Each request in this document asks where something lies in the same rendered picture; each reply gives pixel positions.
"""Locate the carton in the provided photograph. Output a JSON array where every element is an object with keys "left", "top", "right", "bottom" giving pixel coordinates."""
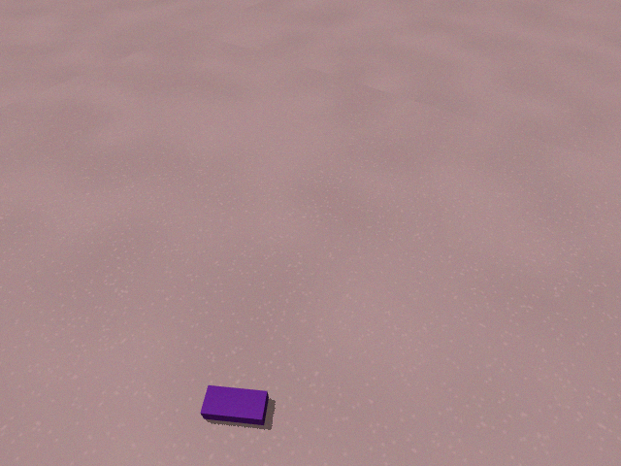
[{"left": 200, "top": 385, "right": 269, "bottom": 425}]

